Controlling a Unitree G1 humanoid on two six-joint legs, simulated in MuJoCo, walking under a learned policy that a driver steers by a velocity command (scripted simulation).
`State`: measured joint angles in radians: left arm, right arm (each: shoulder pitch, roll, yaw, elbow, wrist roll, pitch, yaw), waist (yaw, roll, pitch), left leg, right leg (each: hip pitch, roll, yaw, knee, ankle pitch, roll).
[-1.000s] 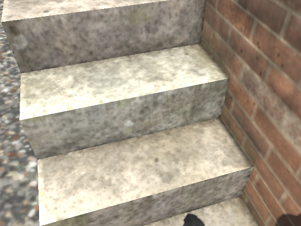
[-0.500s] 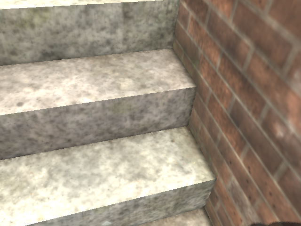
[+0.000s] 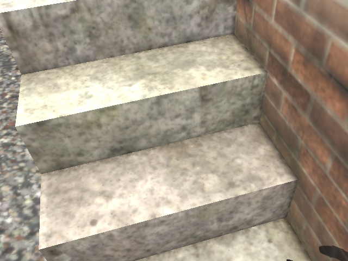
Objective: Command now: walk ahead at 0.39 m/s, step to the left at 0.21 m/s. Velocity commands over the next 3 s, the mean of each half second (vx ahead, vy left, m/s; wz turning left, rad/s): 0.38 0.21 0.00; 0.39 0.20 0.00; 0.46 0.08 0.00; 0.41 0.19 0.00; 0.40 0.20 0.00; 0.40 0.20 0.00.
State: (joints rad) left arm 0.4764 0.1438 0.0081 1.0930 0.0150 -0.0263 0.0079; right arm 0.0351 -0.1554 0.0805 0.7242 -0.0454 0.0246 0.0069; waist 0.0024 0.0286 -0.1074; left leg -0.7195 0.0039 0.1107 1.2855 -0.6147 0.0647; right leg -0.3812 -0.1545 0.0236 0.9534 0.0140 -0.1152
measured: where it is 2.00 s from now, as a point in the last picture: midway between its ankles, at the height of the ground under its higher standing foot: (134, 59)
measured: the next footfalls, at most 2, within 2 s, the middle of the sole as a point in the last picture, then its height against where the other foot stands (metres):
right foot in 0.40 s outside the picture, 0.20 m higher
left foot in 0.90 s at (79, 197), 0.20 m higher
